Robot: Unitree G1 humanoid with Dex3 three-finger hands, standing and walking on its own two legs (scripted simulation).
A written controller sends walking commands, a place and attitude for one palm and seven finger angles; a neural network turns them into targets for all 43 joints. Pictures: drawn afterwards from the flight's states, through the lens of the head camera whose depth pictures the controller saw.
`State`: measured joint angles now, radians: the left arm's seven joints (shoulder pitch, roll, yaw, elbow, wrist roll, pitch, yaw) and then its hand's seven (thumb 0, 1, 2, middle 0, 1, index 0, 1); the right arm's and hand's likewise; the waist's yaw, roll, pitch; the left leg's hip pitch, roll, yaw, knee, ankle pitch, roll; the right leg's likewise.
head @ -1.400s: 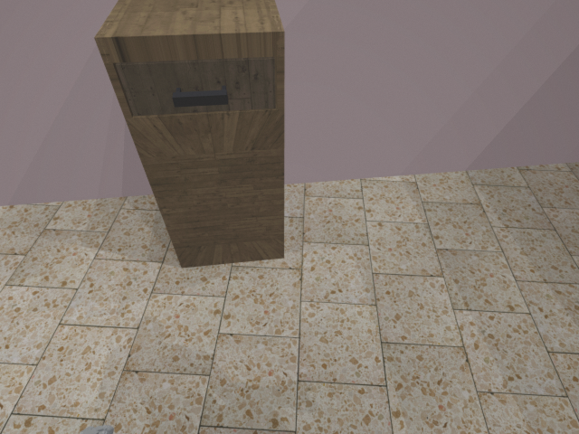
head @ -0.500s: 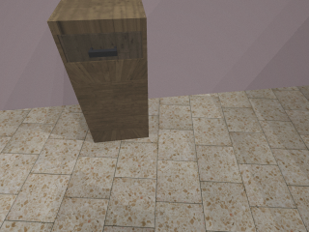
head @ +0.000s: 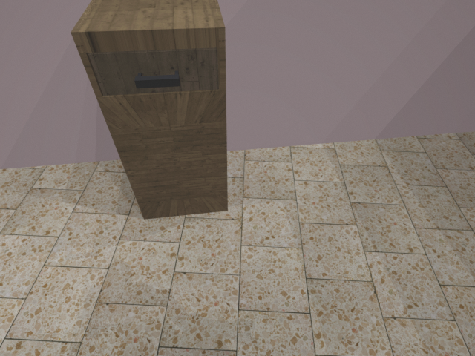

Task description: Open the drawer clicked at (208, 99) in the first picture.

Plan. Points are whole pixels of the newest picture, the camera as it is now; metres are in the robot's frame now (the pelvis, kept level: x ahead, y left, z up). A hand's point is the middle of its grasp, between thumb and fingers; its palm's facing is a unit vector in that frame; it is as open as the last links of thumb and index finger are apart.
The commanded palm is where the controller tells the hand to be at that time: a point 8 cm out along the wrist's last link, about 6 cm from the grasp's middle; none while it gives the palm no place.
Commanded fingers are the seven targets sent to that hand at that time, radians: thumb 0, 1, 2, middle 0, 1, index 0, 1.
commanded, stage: look at it before walking up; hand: left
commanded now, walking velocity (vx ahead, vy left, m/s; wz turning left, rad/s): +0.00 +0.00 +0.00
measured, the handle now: (158, 77) +0.88 +0.31 +0.02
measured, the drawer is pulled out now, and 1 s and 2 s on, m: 0.00 0.00 0.00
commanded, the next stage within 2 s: turn to face it in 0.04 s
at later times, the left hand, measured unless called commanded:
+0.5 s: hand out of the picture +0.05 +0.23 -0.17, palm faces +0.04 -0.95 -0.30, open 7.4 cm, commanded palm none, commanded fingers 0.00 0.90 0.90 -0.20 -0.30 -0.20 -0.30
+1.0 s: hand out of the picture -0.03 +0.19 -0.19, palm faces +0.16 -0.97 -0.21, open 7.4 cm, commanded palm none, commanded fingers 0.00 0.90 0.90 -0.20 -0.30 -0.20 -0.30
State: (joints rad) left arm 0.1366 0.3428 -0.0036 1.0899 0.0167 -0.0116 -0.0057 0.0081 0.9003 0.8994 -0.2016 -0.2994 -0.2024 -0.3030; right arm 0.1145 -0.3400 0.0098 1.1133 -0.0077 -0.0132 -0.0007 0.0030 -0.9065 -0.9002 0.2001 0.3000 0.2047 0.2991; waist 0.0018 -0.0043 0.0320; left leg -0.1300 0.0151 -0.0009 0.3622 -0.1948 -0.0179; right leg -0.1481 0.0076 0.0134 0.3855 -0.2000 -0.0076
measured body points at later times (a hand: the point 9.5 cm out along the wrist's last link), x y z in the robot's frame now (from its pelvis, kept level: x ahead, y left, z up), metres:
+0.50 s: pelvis -0.01 +0.00 -0.01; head +0.00 +0.00 +0.44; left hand +0.05 +0.28 -0.15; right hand +0.08 -0.26 -0.15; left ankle +0.00 +0.13 -0.75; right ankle +0.01 -0.11 -0.75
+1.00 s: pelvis +0.02 +0.00 -0.01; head +0.02 +0.01 +0.44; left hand -0.04 +0.24 -0.17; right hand +0.03 -0.23 -0.17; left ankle +0.00 +0.13 -0.75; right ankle +0.00 -0.10 -0.75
